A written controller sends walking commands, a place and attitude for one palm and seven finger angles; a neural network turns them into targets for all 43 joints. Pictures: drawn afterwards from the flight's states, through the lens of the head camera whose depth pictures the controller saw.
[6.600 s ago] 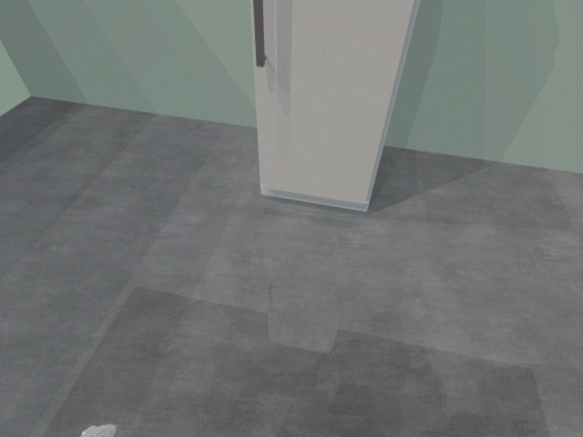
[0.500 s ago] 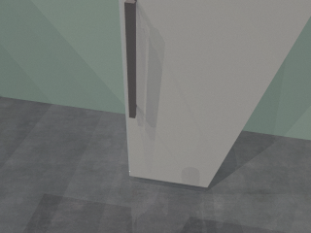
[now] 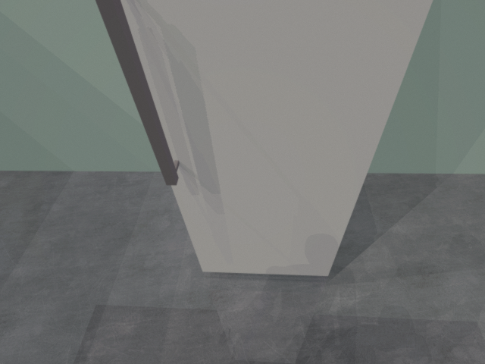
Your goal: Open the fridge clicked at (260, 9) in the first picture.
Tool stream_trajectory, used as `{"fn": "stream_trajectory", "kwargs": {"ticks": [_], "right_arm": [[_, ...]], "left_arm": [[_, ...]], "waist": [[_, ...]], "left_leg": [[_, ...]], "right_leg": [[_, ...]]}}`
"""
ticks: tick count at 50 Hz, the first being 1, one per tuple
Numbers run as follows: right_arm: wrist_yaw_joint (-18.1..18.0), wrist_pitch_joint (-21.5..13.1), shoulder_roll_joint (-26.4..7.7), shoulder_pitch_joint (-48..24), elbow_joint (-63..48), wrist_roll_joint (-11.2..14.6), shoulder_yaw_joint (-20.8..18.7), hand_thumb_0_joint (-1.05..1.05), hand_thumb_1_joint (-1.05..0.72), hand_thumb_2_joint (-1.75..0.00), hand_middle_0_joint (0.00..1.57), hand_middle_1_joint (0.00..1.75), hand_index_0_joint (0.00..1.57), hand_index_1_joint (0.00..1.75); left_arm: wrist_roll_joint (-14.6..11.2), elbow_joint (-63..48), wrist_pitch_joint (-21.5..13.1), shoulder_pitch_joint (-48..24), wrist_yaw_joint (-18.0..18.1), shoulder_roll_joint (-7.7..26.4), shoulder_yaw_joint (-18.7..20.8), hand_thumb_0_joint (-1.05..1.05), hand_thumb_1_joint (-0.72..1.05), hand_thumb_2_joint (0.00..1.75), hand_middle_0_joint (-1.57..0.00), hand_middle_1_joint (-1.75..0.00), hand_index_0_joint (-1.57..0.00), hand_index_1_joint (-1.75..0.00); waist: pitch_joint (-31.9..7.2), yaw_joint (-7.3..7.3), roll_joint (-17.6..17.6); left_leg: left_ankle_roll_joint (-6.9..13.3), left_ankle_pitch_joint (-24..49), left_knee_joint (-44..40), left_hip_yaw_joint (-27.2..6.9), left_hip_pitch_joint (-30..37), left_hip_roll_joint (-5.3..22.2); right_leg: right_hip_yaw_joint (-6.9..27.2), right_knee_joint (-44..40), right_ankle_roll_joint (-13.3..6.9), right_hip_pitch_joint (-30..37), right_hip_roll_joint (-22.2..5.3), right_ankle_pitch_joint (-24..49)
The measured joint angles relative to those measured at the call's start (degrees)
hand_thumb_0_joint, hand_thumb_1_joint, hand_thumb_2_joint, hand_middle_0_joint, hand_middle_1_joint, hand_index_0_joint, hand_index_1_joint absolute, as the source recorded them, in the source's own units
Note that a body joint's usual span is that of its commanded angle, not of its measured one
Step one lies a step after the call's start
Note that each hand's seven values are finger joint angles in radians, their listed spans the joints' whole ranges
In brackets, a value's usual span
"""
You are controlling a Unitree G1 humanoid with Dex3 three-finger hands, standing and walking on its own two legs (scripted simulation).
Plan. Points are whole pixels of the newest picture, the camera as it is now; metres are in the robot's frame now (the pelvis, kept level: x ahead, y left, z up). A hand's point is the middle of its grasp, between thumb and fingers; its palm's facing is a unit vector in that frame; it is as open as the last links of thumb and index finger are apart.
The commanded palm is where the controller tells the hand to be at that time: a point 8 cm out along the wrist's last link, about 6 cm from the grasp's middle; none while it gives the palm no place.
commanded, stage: come to a stop and stand still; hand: left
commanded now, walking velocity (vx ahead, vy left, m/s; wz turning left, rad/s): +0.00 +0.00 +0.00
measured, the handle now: (150, 101) +0.54 +0.18 +0.17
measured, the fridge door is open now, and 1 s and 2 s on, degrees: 0 0 0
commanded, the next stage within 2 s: look again from close up in 0.98 s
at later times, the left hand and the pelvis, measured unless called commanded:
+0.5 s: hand out of the picture -0.04 +0.16 -0.16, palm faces +0.07 -0.97 -0.22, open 7.3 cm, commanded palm none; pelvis -0.04 -0.01 +0.01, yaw +1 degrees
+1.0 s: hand out of the picture -0.07 +0.18 -0.16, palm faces +0.06 -0.98 -0.21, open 7.3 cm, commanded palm none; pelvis -0.06 +0.00 +0.01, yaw +1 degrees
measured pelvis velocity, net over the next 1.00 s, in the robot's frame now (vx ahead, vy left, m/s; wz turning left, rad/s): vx -0.06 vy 0.00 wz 0.01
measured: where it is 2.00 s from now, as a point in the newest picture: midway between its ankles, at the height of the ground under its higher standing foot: outside the picture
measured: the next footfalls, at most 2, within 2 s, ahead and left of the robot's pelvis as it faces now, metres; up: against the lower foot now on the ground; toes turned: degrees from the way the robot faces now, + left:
none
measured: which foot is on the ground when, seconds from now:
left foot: down 0.00-1.00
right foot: down 0.00-1.00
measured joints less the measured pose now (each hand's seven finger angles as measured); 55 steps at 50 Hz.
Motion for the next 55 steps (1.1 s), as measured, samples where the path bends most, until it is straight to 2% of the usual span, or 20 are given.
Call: {"fn": "stream_trajectory", "kwargs": {"ticks": [6,12,22,34,55], "right_arm": [[-0.8,0.9,-2.7,-3.9,-0.9,0.0,-0.7,0.03,-0.94,-0.90,0.20,0.30,0.20,0.30],[-0.5,1.2,-3.5,-5.6,-1.4,0.0,-0.8,0.02,-0.93,-0.90,0.19,0.30,0.20,0.30],[0.1,1.6,-2.0,-3.7,0.3,0.1,0.1,0.01,-0.91,-0.90,0.19,0.30,0.20,0.30],[0.3,1.4,0.4,0.6,3.0,0.1,0.8,0.01,-0.91,-0.90,0.19,0.30,0.20,0.30],[0.4,0.9,1.2,1.3,2.0,0.0,0.6,0.01,-0.91,-0.90,0.19,0.30,0.20,0.30]], "left_arm": [[0.1,-0.8,-0.2,0.2,0.1,-0.8,0.0,0.00,0.93,0.90,-0.21,-0.30,-0.21,-0.30],[0.1,-1.0,0.6,1.7,-0.2,-0.1,0.3,0.00,0.93,0.90,-0.21,-0.30,-0.21,-0.30],[0.1,0.0,1.6,4.8,-1.1,0.1,0.0,0.00,0.91,0.90,-0.21,-0.30,-0.21,-0.30],[-0.1,0.1,1.9,5.4,-1.0,0.0,0.0,0.00,0.91,0.90,-0.21,-0.30,-0.21,-0.30],[0.2,-0.4,1.8,6.1,-0.9,-1.1,0.1,0.00,0.91,0.90,-0.20,-0.30,-0.20,-0.30]], "waist": [[-0.4,1.05,1.1],[0.4,1.87,0.0],[1.6,2.40,-1.0],[1.9,2.16,-1.7],[1.5,2.23,-2.4]], "left_leg": [[-0.9,-0.1,-2.3,-1.1,1.9,0.7],[-1.6,1.9,-4.4,-1.6,2.9,1.1],[-1.6,4.9,-6.9,-1.5,3.2,1.6],[-0.5,7.2,-8.0,-0.9,2.5,0.6],[0.5,7.5,-7.4,-0.3,0.5,-0.6]], "right_leg": [[-1.4,-0.4,-0.9,1.5,0.5,-0.1],[-2.1,-2.3,-1.7,2.5,1.0,1.5],[-2.2,-6.7,-1.7,3.8,1.6,5.5],[-1.4,-9.4,-0.8,3.6,0.9,9.0],[-0.6,-8.7,0.1,1.3,-0.2,9.4]]}}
